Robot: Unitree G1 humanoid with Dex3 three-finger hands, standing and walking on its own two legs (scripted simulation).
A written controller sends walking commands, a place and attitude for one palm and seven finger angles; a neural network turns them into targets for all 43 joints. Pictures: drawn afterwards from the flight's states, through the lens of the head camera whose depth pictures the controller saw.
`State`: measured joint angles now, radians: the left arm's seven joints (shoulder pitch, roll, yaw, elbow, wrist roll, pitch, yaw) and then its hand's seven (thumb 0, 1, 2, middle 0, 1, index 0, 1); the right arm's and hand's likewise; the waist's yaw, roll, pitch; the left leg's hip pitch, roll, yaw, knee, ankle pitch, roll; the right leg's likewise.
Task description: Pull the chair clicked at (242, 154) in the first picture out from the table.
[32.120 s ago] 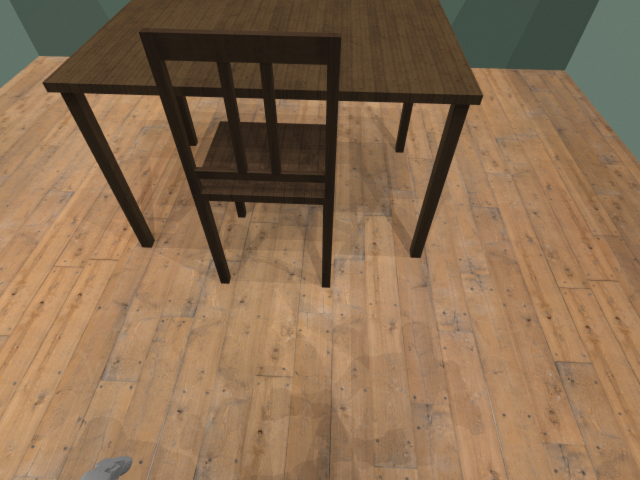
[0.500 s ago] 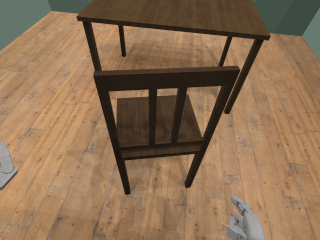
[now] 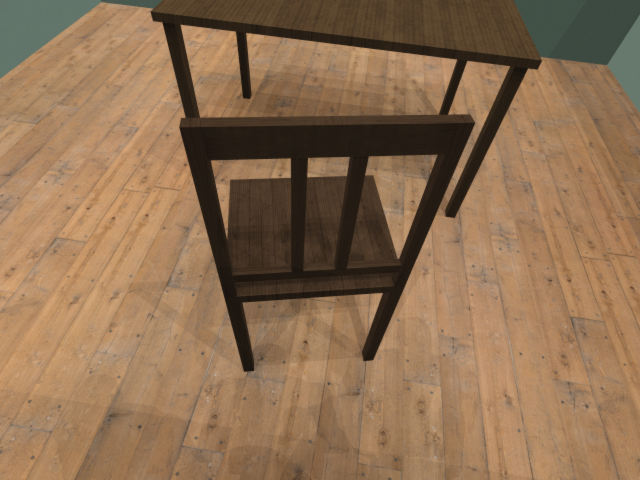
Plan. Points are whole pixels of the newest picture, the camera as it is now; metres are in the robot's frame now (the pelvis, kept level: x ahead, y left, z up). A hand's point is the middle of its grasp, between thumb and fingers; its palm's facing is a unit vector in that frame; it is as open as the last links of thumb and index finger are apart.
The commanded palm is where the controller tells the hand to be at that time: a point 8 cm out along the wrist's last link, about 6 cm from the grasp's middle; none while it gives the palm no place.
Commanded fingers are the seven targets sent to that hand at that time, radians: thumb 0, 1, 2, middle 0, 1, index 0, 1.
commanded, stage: let the arm hang, fingers relaxed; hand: left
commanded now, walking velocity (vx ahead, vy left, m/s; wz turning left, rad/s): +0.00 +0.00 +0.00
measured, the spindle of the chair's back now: (298, 220) +0.55 +0.07 -0.06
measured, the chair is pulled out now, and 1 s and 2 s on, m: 0.61 0.61 0.61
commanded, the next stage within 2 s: look to check the result in 0.70 s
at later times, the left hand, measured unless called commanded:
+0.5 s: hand out of the picture +0.01 +0.15 -0.17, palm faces +0.03 -0.98 -0.19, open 7.3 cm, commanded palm none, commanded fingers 0.00 0.90 0.90 -0.20 -0.30 -0.20 -0.30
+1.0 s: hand out of the picture +0.02 +0.16 -0.17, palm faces +0.03 -0.98 -0.19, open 7.3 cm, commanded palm none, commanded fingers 0.00 0.90 0.90 -0.20 -0.30 -0.20 -0.30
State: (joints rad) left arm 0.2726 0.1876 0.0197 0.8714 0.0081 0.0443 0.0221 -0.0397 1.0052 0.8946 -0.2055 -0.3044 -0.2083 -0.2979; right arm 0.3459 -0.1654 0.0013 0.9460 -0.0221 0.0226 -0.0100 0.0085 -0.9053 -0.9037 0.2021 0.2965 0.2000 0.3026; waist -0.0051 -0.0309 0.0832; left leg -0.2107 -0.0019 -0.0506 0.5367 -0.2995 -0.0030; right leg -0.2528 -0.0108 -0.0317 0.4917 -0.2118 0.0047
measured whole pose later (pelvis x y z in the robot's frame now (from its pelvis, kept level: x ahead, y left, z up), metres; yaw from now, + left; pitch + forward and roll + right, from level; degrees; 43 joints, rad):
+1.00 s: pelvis +0.01 -0.01 +0.01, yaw -1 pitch -2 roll +0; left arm 0.28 0.13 0.01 1.08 0.00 0.02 0.03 0.01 0.92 0.90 -0.20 -0.30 -0.20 -0.30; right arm 0.34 -0.12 0.00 1.07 -0.01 -0.01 -0.03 0.00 -0.91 -0.90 0.20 0.30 0.20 0.30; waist 0.00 0.02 0.08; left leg -0.14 0.01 -0.04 0.44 -0.27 -0.02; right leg -0.21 0.00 -0.02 0.45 -0.21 -0.01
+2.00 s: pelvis +0.01 -0.02 +0.01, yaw -1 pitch -2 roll +0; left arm 0.28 0.13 0.02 1.08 0.00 0.02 0.03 0.01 0.92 0.90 -0.20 -0.30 -0.20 -0.30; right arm 0.34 -0.11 0.00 1.08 -0.01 -0.01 -0.03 0.00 -0.91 -0.90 0.20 0.30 0.20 0.30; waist 0.00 0.01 0.09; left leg -0.14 0.02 -0.04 0.44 -0.26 -0.02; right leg -0.22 0.01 -0.02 0.45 -0.20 -0.02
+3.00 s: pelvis +0.01 -0.01 +0.01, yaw -1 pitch -2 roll +0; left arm 0.29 0.13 0.02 1.08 0.01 0.01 0.03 0.01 0.92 0.90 -0.20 -0.30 -0.20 -0.30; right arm 0.32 -0.11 0.00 1.08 -0.01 -0.01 -0.03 0.00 -0.91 -0.90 0.20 0.30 0.20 0.30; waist 0.00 0.01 0.09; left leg -0.14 0.01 -0.04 0.43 -0.27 -0.02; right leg -0.21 0.00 -0.02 0.44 -0.20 -0.01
